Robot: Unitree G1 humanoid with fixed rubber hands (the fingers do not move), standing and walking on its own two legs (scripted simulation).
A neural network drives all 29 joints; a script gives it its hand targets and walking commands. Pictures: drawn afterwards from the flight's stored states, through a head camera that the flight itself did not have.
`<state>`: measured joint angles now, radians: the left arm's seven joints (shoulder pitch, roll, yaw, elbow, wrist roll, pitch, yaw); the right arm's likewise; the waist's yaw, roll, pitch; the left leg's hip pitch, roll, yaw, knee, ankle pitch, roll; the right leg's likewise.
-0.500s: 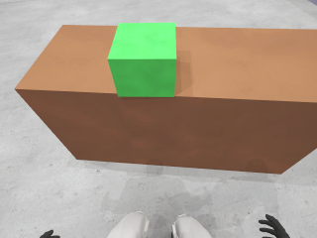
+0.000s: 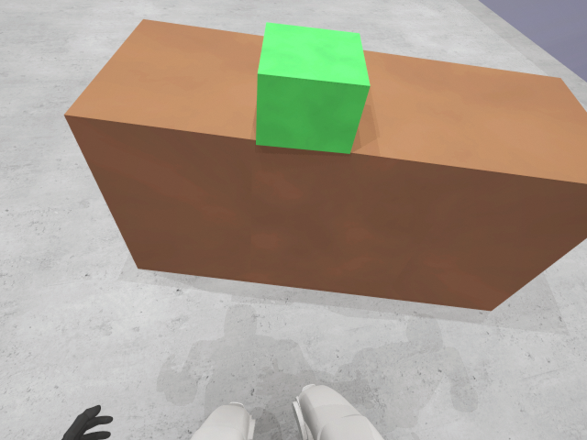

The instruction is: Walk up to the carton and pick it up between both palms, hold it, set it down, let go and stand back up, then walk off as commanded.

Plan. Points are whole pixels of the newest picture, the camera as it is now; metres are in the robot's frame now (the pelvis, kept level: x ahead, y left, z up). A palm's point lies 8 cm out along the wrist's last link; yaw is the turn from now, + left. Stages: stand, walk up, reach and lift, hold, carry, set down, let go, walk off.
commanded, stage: walk off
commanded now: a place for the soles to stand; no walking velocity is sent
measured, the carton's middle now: (308, 88) +0.80 -0.06 +0.03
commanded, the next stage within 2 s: stand in 0.58 s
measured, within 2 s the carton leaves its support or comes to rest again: neither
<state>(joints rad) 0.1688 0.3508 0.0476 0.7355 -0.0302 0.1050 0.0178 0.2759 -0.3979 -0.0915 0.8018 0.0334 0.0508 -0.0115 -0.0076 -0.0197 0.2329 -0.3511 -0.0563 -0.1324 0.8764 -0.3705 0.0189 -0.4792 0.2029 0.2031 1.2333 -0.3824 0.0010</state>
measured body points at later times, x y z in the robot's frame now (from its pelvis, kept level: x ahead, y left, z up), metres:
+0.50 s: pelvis -0.08 -0.08 +0.00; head -0.06 -0.10 +0.45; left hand -0.01 +0.24 -0.10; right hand +0.03 -0.41 -0.11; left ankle -0.01 +0.08 -0.65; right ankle -0.01 -0.20 -0.70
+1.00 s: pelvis -0.07 -0.06 +0.01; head -0.04 -0.04 +0.46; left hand +0.05 +0.25 -0.10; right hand +0.01 -0.39 -0.09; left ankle -0.07 +0.08 -0.70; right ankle -0.02 -0.20 -0.70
